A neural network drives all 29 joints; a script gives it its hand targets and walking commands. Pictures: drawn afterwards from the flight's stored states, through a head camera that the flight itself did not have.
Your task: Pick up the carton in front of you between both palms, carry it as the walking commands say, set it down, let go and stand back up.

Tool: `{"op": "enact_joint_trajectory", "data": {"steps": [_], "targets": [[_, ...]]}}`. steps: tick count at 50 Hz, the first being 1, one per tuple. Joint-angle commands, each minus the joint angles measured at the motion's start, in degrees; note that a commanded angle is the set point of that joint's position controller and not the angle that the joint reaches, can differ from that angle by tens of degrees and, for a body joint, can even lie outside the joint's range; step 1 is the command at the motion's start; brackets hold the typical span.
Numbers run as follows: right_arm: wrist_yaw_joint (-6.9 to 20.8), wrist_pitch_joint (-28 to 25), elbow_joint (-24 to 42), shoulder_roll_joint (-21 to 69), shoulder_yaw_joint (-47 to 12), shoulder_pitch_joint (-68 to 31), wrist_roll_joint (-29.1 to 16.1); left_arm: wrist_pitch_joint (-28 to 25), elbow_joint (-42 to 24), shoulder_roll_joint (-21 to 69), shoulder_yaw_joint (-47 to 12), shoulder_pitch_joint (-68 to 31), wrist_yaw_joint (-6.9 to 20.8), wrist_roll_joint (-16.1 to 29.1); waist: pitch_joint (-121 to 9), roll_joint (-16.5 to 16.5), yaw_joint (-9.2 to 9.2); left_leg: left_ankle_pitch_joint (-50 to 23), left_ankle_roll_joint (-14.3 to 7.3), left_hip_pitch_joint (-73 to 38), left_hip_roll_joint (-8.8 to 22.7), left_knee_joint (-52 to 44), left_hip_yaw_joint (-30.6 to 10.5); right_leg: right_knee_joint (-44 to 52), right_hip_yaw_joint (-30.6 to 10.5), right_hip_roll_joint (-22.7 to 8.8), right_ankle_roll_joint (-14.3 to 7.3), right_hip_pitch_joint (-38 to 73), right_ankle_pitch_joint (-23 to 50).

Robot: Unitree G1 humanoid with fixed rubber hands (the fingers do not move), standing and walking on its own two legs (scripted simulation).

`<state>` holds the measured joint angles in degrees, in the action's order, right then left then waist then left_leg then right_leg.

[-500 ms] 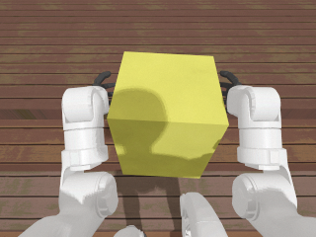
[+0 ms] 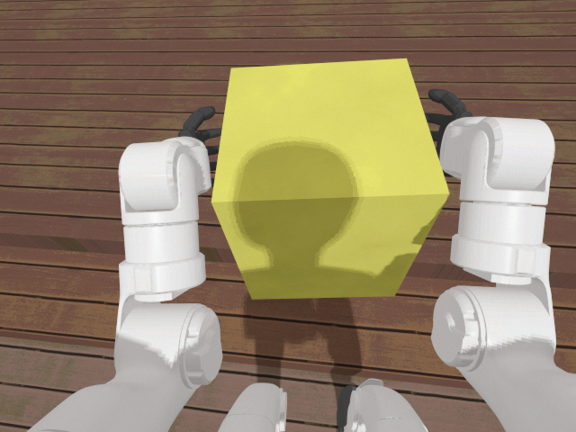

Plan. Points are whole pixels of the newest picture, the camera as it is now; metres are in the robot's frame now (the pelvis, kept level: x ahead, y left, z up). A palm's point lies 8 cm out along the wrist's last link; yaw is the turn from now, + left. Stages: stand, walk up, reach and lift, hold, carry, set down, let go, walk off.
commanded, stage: carry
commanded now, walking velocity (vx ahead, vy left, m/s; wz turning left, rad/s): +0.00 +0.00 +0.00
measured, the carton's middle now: (320, 192) +0.39 -0.01 +0.08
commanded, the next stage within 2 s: none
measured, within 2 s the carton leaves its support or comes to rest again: neither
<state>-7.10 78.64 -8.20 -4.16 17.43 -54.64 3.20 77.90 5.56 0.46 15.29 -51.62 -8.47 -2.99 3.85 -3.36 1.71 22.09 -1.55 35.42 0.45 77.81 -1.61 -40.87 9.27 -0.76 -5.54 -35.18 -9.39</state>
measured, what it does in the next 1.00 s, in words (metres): climbs: left foot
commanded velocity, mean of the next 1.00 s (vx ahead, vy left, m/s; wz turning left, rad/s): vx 0.00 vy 0.00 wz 0.00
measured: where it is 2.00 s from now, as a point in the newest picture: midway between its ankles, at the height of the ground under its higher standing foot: outside the picture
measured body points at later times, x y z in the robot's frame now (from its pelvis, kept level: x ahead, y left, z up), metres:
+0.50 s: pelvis +0.05 +0.00 +0.03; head +0.01 +0.00 +0.48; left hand +0.41 +0.15 +0.17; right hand +0.41 -0.15 +0.16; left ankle +0.08 +0.11 -0.70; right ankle +0.13 -0.08 -0.70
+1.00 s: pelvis +0.07 +0.00 +0.03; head +0.04 +0.00 +0.48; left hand +0.42 +0.15 +0.16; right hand +0.43 -0.16 +0.16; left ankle +0.08 +0.11 -0.70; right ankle +0.13 -0.08 -0.70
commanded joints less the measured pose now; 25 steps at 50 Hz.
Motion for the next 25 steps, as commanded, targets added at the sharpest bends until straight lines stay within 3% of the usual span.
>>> {"op": "enact_joint_trajectory", "data": {"steps": [1,2,3,4,5,6,8,9,10,11,14,18,25], "targets": [[10.63,0.00,4.12,64.44,-32.77,-40.78,-25.29,-0.72,-8.65,57.73,-29.74,-44.81,11.60,23.29,-41.85,7.56,0.65,1.71,0.04,6.48,2.59,-3.39,-1.39,10.68,-21.47,-14.69,-9.91,40.78,23.70],[10.88,0.16,2.72,64.38,-32.99,-39.92,-25.14,-0.41,-6.97,57.10,-29.64,-43.33,11.71,22.31,-41.84,7.66,0.48,1.58,0.17,6.08,2.85,-5.85,-1.06,10.80,-20.49,-14.75,-10.11,40.32,23.50],[11.26,0.28,1.28,64.45,-33.21,-39.18,-24.81,-0.22,-5.05,56.61,-29.60,-42.39,11.91,21.47,-41.23,7.41,0.00,8.87,0.48,1.40,2.52,-18.83,0.85,12.79,-17.05,-14.26,-9.31,36.58,21.00],[11.56,0.14,0.03,64.54,-33.29,-39.54,-24.49,-0.10,-3.96,56.82,-29.76,-42.19,12.31,21.21,-40.35,9.89,0.34,8.61,0.16,-3.80,0.51,-26.37,4.04,13.65,-14.56,-12.80,-8.23,33.79,18.48],[11.89,-0.10,-1.65,65.16,-33.26,-39.25,-24.22,-0.09,-2.71,56.89,-29.74,-41.63,12.75,20.90,-39.42,12.45,0.24,6.79,-0.19,-7.31,-0.72,-32.47,6.01,14.63,-13.39,-12.02,-7.68,32.05,14.48],[12.22,-0.37,-3.36,65.93,-33.07,-38.73,-23.92,-0.23,-1.10,57.05,-29.75,-41.27,13.20,20.57,-39.56,13.97,-0.75,4.54,-0.39,-11.24,-1.14,-36.62,7.10,14.54,-12.93,-13.16,-7.10,30.94,17.35],[12.94,-1.12,-5.85,67.42,-32.36,-37.09,-23.27,-0.71,1.55,58.05,-29.53,-40.70,13.98,20.62,-38.76,11.98,-1.81,-10.08,-0.81,-20.75,-0.79,-50.24,7.48,11.66,-10.51,-11.63,-4.52,26.82,14.60],[13.45,-1.54,-7.40,67.81,-31.45,-36.43,-23.03,-1.07,2.90,58.42,-28.96,-39.98,14.24,20.47,-38.51,9.53,-2.36,-13.73,-1.47,-24.50,2.08,-50.56,3.93,10.80,-9.93,-10.39,-2.50,23.39,10.75],[13.92,-2.39,-9.02,67.57,-30.30,-35.30,-22.43,-1.42,3.80,59.07,-28.49,-39.87,14.57,20.19,-36.76,1.58,-2.01,-17.22,-2.97,-23.12,7.02,-50.00,-2.38,10.61,-7.95,-7.25,0.19,21.73,1.42],[14.43,-3.13,-10.13,68.32,-29.67,-34.01,-22.06,-2.01,4.35,59.79,-28.08,-40.49,14.85,19.88,-34.69,-0.99,-1.59,-15.40,-3.61,-20.75,9.26,-51.34,-4.14,11.81,-8.52,-6.77,1.21,22.59,-2.97],[15.53,-5.79,-11.24,70.25,-29.26,-32.53,-21.70,-4.33,7.47,62.61,-28.54,-39.31,15.74,20.48,-29.36,2.24,-1.33,-8.48,-2.52,-17.89,7.57,-52.27,-2.36,14.26,-9.75,-7.38,1.05,23.32,-3.40],[15.01,-8.78,-9.46,69.82,-29.66,-31.83,-21.31,-7.32,9.49,64.83,-29.33,-37.59,16.10,21.84,-27.54,2.22,-1.69,-8.94,-2.48,-19.60,6.59,-51.97,-1.21,15.74,-10.90,-7.95,1.09,21.33,-3.69],[13.26,-10.10,-4.40,68.29,-32.49,-31.32,-22.27,-9.28,7.51,64.19,-30.48,-34.64,15.12,23.05,-28.78,3.94,-1.63,-9.92,-2.99,-20.01,6.34,-51.51,-1.17,15.92,-10.88,-7.94,1.00,22.83,-2.38]]}}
